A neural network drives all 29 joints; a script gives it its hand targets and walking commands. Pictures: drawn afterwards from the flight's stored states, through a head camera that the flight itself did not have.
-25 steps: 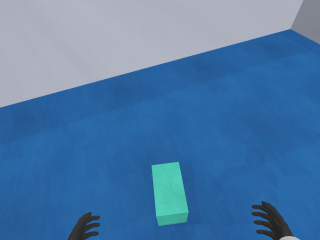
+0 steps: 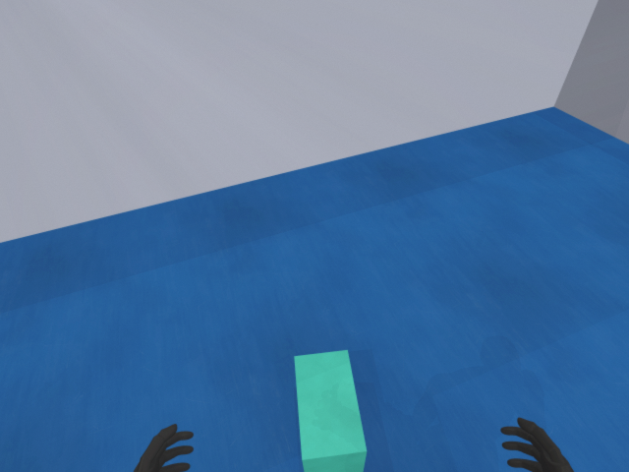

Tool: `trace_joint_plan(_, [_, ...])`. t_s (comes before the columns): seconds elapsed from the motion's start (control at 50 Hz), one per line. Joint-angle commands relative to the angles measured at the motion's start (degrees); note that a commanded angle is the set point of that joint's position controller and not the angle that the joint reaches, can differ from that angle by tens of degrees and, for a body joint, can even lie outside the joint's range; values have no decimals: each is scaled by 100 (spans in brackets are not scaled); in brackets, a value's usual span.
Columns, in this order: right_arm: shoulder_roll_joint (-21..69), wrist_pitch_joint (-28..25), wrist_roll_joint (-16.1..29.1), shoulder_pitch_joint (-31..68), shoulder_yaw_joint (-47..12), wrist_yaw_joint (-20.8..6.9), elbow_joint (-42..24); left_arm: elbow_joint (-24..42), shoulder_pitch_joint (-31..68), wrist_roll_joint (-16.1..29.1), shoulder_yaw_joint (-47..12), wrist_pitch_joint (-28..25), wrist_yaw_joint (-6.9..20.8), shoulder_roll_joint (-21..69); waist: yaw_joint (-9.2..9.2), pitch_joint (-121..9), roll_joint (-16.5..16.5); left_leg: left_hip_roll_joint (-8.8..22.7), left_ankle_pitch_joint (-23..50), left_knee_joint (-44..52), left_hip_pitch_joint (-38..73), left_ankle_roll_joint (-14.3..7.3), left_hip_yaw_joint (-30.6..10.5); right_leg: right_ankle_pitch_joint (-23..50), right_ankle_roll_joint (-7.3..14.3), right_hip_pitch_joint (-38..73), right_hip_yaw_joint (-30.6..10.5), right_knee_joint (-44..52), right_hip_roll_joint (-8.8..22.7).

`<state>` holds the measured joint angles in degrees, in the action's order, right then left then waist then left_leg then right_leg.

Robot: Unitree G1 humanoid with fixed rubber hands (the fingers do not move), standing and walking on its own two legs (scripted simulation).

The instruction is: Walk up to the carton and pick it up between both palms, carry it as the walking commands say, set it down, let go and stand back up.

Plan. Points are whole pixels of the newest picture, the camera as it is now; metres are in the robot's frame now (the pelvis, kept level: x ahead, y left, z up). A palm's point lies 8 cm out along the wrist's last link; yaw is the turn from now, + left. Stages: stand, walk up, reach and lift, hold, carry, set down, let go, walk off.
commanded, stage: stand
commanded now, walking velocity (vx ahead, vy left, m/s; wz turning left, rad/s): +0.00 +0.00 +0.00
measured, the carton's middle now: (327, 414) +0.47 +0.02 -0.66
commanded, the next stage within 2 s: none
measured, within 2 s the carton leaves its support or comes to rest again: neither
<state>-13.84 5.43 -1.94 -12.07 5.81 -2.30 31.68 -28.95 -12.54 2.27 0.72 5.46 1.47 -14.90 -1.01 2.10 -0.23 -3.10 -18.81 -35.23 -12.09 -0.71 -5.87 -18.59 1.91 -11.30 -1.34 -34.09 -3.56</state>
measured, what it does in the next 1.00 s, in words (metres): stands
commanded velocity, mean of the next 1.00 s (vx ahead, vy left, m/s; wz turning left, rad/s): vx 0.00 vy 0.00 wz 0.00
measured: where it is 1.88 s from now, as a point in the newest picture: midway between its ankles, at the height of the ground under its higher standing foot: outside the picture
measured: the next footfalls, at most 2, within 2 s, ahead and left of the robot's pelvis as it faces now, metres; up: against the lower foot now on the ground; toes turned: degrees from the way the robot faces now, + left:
none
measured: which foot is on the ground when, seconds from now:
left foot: down 0.00-1.00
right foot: down 0.00-1.00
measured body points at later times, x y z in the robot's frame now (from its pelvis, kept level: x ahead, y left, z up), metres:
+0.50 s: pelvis +0.02 +0.00 +0.00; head -0.01 +0.00 +0.45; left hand +0.18 +0.25 -0.07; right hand +0.17 -0.27 -0.09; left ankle +0.01 +0.12 -0.73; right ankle +0.00 -0.10 -0.73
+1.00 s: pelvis +0.01 +0.00 +0.00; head -0.03 +0.00 +0.45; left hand +0.17 +0.26 -0.07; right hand +0.15 -0.27 -0.09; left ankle +0.01 +0.12 -0.73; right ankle +0.00 -0.10 -0.73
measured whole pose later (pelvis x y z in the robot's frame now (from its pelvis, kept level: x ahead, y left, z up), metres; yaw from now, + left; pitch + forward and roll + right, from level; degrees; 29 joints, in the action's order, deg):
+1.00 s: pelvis +0.01 +0.00 +0.00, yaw +0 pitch -3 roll +0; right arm -13.8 -0.2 -2.2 -12.1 5.8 -1.0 42.3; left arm -34.3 -12.8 2.2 1.2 -0.2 -0.5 -14.9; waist -1.0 -1.5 0.0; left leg -3.1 -19.1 -35.2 -12.5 -0.7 -5.9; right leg -18.9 2.0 -11.7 -1.3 -34.1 -3.6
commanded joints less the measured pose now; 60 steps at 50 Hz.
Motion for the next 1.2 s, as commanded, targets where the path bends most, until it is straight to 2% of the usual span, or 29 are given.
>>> trace_joint_plan(0.0, [-1112, -577, -109, 235, 104, 196, -206, 82, 520, -554, 422, -552, -153, -1058, 118, -461, -195, 528, -210, 1047, -262, -91, -600, -68, -20, -703, -611, 600, 510])
trace_joint_plan(0.04, [-1172, -654, -71, 342, 118, 199, -154, 9, 486, -563, 450, -609, -172, -1091, 32, -668, -60, 548, 555, 960, -251, -91, -602, 557, -26, -338, -614, 582, 543])
trace_joint_plan(0.06, [-1171, -663, -66, 377, 115, 213, -98, -7, 415, -539, 459, -636, -177, -1104, -1, -735, -142, 556, 917, 904, -226, -93, -577, 803, -32, -268, -599, 563, 558])
trace_joint_plan(0.08, [-1134, -680, -29, 341, 115, 214, -36, -69, 457, -548, 455, -650, -202, -1150, 28, -811, 127, 536, 1338, 792, -96, -89, -503, 1142, -20, -227, -617, 536, 581])
trace_joint_plan(0.14, [-1193, -704, 7, 262, 155, 233, 79, -134, 443, -495, 441, -668, -229, -1142, 106, -1067, 18, 574, 2226, 634, 208, -47, -386, 1941, -2, -86, -625, 452, 647])
trace_joint_plan(0.2, [-1191, -691, -4, 249, 149, 269, 177, -167, 448, -484, 440, -685, -271, -1125, 125, -963, -64, 579, 2679, 577, 295, -63, -395, 2214, 1, -119, -603, 440, 617])
trace_joint_plan(0.22, [-1182, -688, -2, 249, 148, 265, 215, -196, 398, -494, 418, -701, -281, -1140, 109, -1102, 94, 602, 2593, 537, 359, -68, -402, 2225, -20, -62, -605, 454, 635])
trace_joint_plan(0.28, [-1226, -703, -7, 362, 168, 267, 251, -230, 426, -504, 412, -687, -303, -1129, 91, -1050, -17, 585, 2424, 646, 249, -55, -422, 2073, -25, 31, -615, 522, 642])
trace_joint_plan(0.3, [-1204, -715, -13, 355, 173, 272, 293, -260, 360, -483, 422, -692, -316, -1156, 56, -1055, 160, 586, 2315, 655, 254, -75, -477, 2122, -28, 47, -657, 565, 660])
trace_joint_plan(0.34, [-1245, -713, -30, 434, 183, 291, 320, -274, 374, -476, 407, -713, -306, -1108, 65, -881, 5, 602, 2139, 725, 251, -108, -492, 1948, -31, -87, -648, 667, 649])
trace_joint_plan(0.36, [-1223, -733, -18, 427, 168, 274, 300, -331, 390, -488, 407, -732, -310, -1163, 54, -930, 169, 615, 2013, 757, 203, -116, -538, 1833, -16, -30, -640, 656, 642])
trace_joint_plan(0.42, [-1267, -745, -15, 366, 159, 276, 389, -313, 457, -498, 399, -776, -295, -1170, 131, -805, -20, 638, 1443, 904, 68, -129, -551, 1389, 8, -110, -721, 771, 670])
trace_joint_plan(0.48, [-1329, -764, -29, 440, 163, 277, 453, -366, 403, -478, 439, -780, -286, -1210, 63, -632, -40, 657, 1084, 1066, -132, -159, -666, 1146, 6, -145, -697, 781, 628])
trace_joint_plan(0.52, [-1308, -804, -34, 479, 153, 264, 461, -379, 399, -496, 450, -823, -287, -1234, 48, -565, 66, 604, 1104, 1021, -128, -164, -603, 1090, 29, -216, -765, 841, 635])
trace_joint_plan(0.64, [-1343, -832, -23, 450, 150, 273, 504, -423, 405, -492, 482, -823, -277, -1273, 46, -419, -44, 647, 907, 1112, -196, -224, -751, 901, 31, -311, -736, 774, 618])
trace_joint_plan(0.68, [-1352, -849, -25, 460, 151, 269, 522, -446, 397, -484, 471, -836, -278, -1258, 70, -436, -77, 651, 1166, 1063, -140, -202, -704, 1019, 40, -303, -738, 760, 614])
trace_joint_plan(0.7, [-1329, -853, -20, 392, 153, 285, 563, -471, 337, -463, 477, -844, -274, -1240, 42, -576, 93, 693, 1200, 1065, -110, -234, -732, 1092, 33, -176, -717, 736, 634])
trace_joint_plan(0.72, [-1326, -844, 6, 406, 145, 275, 571, -495, 315, -446, 470, -868, -282, -1239, 44, -514, -27, 638, 1287, 975, -94, -215, -673, 1086, 69, -216, -818, 802, 691])
trace_joint_plan(0.78, [-1302, -845, 0, 445, 136, 280, 593, -486, 376, -471, 466, -880, -289, -1259, 68, -505, 35, 552, 1224, 959, -82, -184, -620, 1121, 103, -201, -876, 837, 732])
trace_joint_plan(0.84, [-1347, -852, 4, 389, 134, 275, 617, -539, 338, -432, 480, -873, -284, -1264, 69, -390, -18, 627, 1323, 946, -93, -254, -680, 1150, 73, -247, -837, 810, 730])
trace_joint_plan(0.9, [-1321, -856, 15, 376, 130, 278, 667, -569, 319, -424, 478, -899, -287, -1285, 68, -441, 161, 600, 1328, 954, -44, -239, -647, 1012, 92, -223, -905, 855, 754])
trace_joint_plan(0.94, [-1341, -866, 9, 493, 137, 279, 679, -563, 402, -431, 469, -879, -287, -1275, 65, -357, -86, 612, 1251, 971, -88, -224, -672, 1057, 101, -300, -871, 843, 728])
trace_joint_plan(0.98, [-1352, -869, 37, 439, 126, 286, 744, -625, 309, -429, 464, -873, -282, -1275, 27, -347, -93, 651, 1201, 1011, -91, -250, -723, 1057, 105, -304, -863, 863, 706])
trace_joint_plan(1.02, [-1360, -880, 23, 418, 134, 290, 736, -629, 342, -421, 461, -887, -277, -1293, 68, -262, 99, 659, 1110, 1030, -137, -272, -737, 937, 92, -320, -879, 847, 714])
trace_joint_plan(1.06, [-1376, -880, 45, 370, 120, 289, 794, -652, 400, -452, 451, -884, -285, -1268, 84, -218, 3, 688, 1072, 1108, -195, -279, -775, 934, 97, -306, -845, 804, 687])
trace_joint_plan(1.08, [-1441, -884, 32, 422, 133, 288, 774, -652, 370, -419, 461, -873, -270, -1270, 67, -174, -193, 626, 1027, 1121, -254, -260, -700, 952, 73, -302, -859, 862, 672])
trace_joint_plan(1.12, [-1364, -885, 28, 438, 122, 284, 786, -706, 379, -415, 455, -887, -275, -1305, 80, -283, 39, 655, 987, 1102, -216, -280, -734, 906, 92, -225, -881, 873, 704])
trace_joint_plan(1.16, [-1404, -886, 46, 437, 131, 286, 832, -706, 333, -404, 450, -890, -266, -1287, 39, -121, -18, 649, 1042, 1096, -269, -265, -721, 974, 85, -297, -861, 882, 688])
trace_joint_plan(1.18, [-1364, -885, 45, 481, 108, 282, 864, -741, 371, -428, 437, -902, -266, -1281, 54, -260, 134, 630, 992, 1098, -172, -270, -711, 988, 90, -198, -923, 876, 719])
